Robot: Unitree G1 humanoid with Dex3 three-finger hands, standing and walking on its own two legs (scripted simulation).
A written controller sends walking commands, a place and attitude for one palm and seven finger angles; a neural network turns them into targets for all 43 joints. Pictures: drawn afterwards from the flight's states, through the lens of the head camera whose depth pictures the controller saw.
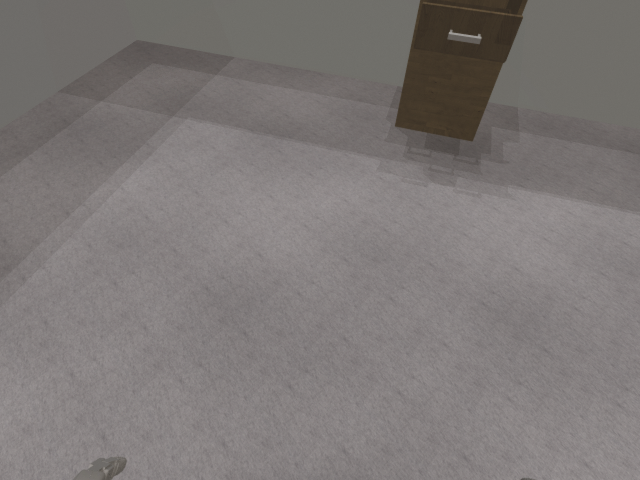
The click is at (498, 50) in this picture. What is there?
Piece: drawer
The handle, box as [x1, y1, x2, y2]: [447, 30, 481, 43]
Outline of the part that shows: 447,38 479,43 481,37 479,36 480,34 478,34 477,36 453,33 451,31 452,30 450,30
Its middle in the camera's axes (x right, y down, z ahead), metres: +0.58 -0.82 +1.57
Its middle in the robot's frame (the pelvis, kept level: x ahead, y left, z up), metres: +1.74 -0.50 -0.15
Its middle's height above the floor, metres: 0.62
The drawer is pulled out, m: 0.21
